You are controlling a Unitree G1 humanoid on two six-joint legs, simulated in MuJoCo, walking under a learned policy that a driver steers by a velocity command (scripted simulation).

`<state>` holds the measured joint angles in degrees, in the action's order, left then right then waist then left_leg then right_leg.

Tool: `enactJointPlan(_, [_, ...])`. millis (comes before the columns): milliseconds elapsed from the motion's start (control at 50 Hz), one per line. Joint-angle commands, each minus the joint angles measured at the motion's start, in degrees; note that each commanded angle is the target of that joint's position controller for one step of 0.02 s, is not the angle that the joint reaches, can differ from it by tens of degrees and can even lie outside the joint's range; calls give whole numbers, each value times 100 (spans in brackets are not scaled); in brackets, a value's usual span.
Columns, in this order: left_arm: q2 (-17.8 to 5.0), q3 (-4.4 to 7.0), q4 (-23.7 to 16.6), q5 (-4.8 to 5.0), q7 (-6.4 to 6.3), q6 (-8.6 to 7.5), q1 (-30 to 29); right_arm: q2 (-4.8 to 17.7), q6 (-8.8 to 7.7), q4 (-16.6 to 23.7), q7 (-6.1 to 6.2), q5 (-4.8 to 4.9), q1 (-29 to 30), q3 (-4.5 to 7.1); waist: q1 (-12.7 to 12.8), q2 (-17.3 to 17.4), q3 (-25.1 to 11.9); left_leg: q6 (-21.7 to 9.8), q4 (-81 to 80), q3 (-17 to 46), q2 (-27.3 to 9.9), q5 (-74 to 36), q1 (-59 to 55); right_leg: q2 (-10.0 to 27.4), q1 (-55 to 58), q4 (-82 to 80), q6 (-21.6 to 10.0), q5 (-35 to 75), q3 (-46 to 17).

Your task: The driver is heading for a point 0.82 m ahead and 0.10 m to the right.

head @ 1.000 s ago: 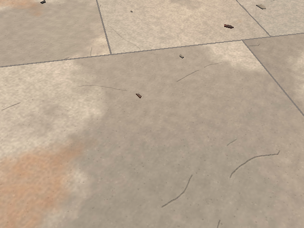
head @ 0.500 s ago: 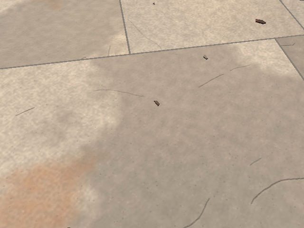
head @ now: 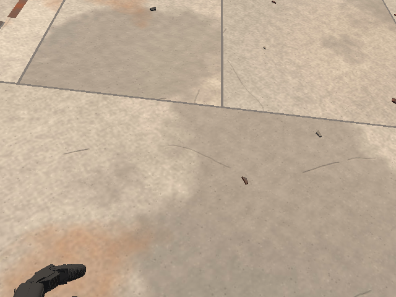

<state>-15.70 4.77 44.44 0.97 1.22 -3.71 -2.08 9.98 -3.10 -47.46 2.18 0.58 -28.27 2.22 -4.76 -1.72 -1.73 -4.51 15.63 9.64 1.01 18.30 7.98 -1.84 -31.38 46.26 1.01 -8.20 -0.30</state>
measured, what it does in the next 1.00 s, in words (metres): walks ahead: right foot, then left foot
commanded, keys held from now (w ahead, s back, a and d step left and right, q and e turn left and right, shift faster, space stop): w+q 0.04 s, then w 0.38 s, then w+e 0.58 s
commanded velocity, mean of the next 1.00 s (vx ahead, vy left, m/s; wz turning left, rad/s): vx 0.49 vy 0.00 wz -0.06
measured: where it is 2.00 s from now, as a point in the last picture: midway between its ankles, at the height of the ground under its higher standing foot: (180, 219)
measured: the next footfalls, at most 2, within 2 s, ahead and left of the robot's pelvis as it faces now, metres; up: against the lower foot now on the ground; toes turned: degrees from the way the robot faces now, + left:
right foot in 0.22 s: +0.20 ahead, -0.14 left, -0.01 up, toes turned +8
left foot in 0.62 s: +0.48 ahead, +0.15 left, -0.01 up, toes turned +4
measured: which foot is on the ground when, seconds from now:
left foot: down 0.00-0.22, up 0.24-0.60, down 0.62-1.00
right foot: up 0.00-0.20, down 0.22-0.64, up 0.66-1.00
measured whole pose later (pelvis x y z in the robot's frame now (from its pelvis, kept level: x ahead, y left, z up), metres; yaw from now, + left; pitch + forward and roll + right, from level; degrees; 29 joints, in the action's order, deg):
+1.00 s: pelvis +0.51 +0.03 -0.02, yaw -9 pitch +0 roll +3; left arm -16.8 3.2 43.8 1.1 2.3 -1.4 6.0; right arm 16.6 -5.4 -47.7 0.4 -0.1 -17.9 4.6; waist -4.0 -1.9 2.4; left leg 0.0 12.9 -12.8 0.7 14.5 -1.7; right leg 6.5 -38.1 43.0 -0.7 -0.6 -1.0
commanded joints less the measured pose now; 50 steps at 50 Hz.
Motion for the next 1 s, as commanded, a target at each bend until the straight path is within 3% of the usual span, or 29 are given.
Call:
enactJointPlan(20, [-186,13,-609,56,49,-188,-1171,1098,-12,257,146,32,-319,306,-74,1019,198,-656,-360,1496,-1193,-324,-1007,-33,-909,-1038,135,118,-201])
enactJointPlan(100, [-187,5,-609,79,77,-224,-1123,1066,10,272,115,56,-131,347,-35,1152,178,-653,-231,1548,-1141,-394,-543,13,10,-1601,162,128,-185])
enactJointPlan(140, [-216,4,-506,59,49,-233,-876,1050,3,281,64,58,60,359,108,1165,246,-593,-172,1507,-1082,-596,-205,34,699,-1831,58,19,-101])
enactJointPlan(180, [-330,63,-287,25,-16,-269,-308,1067,16,323,17,79,266,373,411,1127,181,-452,256,1382,-873,-1444,141,-69,1810,-2402,-123,-67,87])
enactJointPlan(200, [-521,157,-82,27,-69,-278,318,1021,16,366,-13,22,428,360,703,995,-109,-295,885,1149,-641,-2140,395,45,2767,-2563,-256,-28,22])
enactJointPlan(220, [-755,240,188,16,-113,-267,1455,837,1,492,-58,-103,736,306,1229,509,-827,-51,2275,779,-355,-1768,1164,750,4329,-2460,-560,-212,-714])
enactJointPlan(240, [-1054,246,346,-63,-94,-250,1947,373,-81,642,-54,-166,694,185,1091,-741,-813,302,3653,380,328,876,2779,1664,5361,-2596,-1043,-122,-2285])
enactJointPlan(260, [-1306,354,535,-38,-39,-260,2080,679,-166,681,11,213,67,235,811,-1618,-717,363,4794,87,241,1240,3809,2544,5237,-3067,-2016,-1123,-4003])
enactJointPlan(280, [-758,227,424,2,-45,-302,1800,1043,-202,604,17,266,381,275,854,-805,-149,374,5532,89,-95,1042,4144,2483,4719,-3272,-2090,-1544,-3963])
enactJointPlan(300, [-437,136,412,12,-49,-300,1611,1148,-218,624,-42,221,789,293,837,-392,235,312,5710,-96,-291,713,4193,2190,4238,-3356,-1882,-1508,-3182])
enactJointPlan(320, [-372,75,369,-49,-45,-288,1398,1043,-240,651,-80,134,1048,273,718,-127,387,278,5634,-221,-463,411,4023,1914,3723,-3519,-1719,-1306,-2698])
enactJointPlan(360, [-253,-22,389,-114,-56,-300,1301,929,-257,812,-161,39,1421,249,557,-172,549,281,5061,-314,-726,55,3687,1647,3052,-3713,-1525,-172,-1967])
enactJointPlan(380, [-264,-40,443,-88,-59,-299,1373,803,-253,885,-192,24,1550,201,538,-241,557,321,4736,-444,-770,-12,3592,1545,2889,-3786,-1475,368,-1651])
enactJointPlan(440, [-596,4,545,44,-96,-257,1606,513,-309,1199,-281,-91,2254,30,692,-208,576,426,3165,-915,-653,-799,2941,1154,2360,-3847,-1353,1358,-858])
enactJointPlan(460, [-712,23,565,64,-100,-242,1702,472,-331,1290,-317,-69,2488,-3,742,-236,570,442,2590,-1018,-517,-1158,2503,1023,2118,-3848,-1279,1370,-720])
enactJointPlan(500, [-942,60,634,102,-108,-221,2019,651,-327,1401,-372,22,2744,27,796,-310,512,481,1990,-1010,-308,-1735,1929,1169,2087,-3870,-1230,1395,-871])
enactJointPlan(560, [-1016,59,698,137,-116,-165,2201,1037,-302,1434,-376,54,2683,152,579,-291,452,346,1450,-806,-245,-1820,1512,1423,2596,-3451,-1011,1672,-1039])
enactJointPlan(600, [-999,22,693,74,-113,-115,2254,1357,-291,1201,-310,16,1827,333,56,-245,-108,118,1277,-963,-60,-1634,60,1143,2448,-2224,-753,2693,-817])
enactJointPlan(620, [-849,-47,593,-14,-110,-111,2199,1617,-277,1049,-249,-34,991,446,-380,-175,-663,-101,1447,-628,-512,-1582,-1267,856,1703,-989,-543,2122,-670])
enactJointPlan(640, [-156,-248,417,-83,-106,-146,2732,2203,-221,996,-186,-217,248,562,-356,1123,-1795,-771,1412,1365,-2162,-1108,-3256,172,61,1254,-184,-176,-228])
enactJointPlan(660, [-158,-283,469,91,-101,-196,3018,1921,-192,913,-234,-194,147,478,-261,1979,-2467,-1180,482,3180,-2737,-327,-3288,4,-552,2391,-173,-2521,-668])
enactJointPlan(680, [-746,-110,402,234,-110,-182,2601,1496,-191,936,-249,-124,556,348,-211,1373,-1413,-938,289,2549,-2464,139,-2509,330,-1029,2839,-226,-2243,-737])
enactJointPlan(700, [-786,-93,293,235,-125,-160,2197,1295,-199,954,-253,-72,951,274,-97,1092,-727,-777,178,1709,-2243,-8,-1749,584,-1142,2801,-259,-1767,-549])
enactJointPlan(720, [-705,-84,267,159,-139,-116,2036,1129,-222,923,-280,-89,1308,218,91,812,-305,-690,-38,1136,-1996,-379,-1013,759,-958,2556,-246,-1414,-491])
enactJointPlan(740, [-630,-47,277,106,-143,-37,2066,1007,-265,906,-295,-119,1568,187,294,887,-65,-623,-272,639,-1805,-648,-480,917,-686,2309,-238,-1175,-518])
enactJointPlan(780, [-341,-85,259,115,-117,123,2159,990,-348,829,-307,-138,1846,219,521,853,166,-650,-663,71,-1711,-987,141,1004,-319,2152,-175,-929,-470])
enactJointPlan(840, [-295,-78,28,54,-99,234,1807,1133,-436,682,-263,-142,1861,293,599,583,406,-727,-930,-568,-1750,-1492,191,1062,-640,1609,-83,-319,-570])
enactJointPlan(920, [-227,-140,-193,11,72,182,1146,1374,-395,538,-177,-122,1725,376,428,411,556,-591,-989,-1460,-1565,-1791,41,967,-477,145,-99,902,-292])
enactJointPlan(1000, [-310,-165,-513,11,183,194,412,1622,-278,349,-146,2,1364,473,177,304,762,-467,-886,-1785,-1757,-1740,-562,887,-541,-654,-260,855,-16])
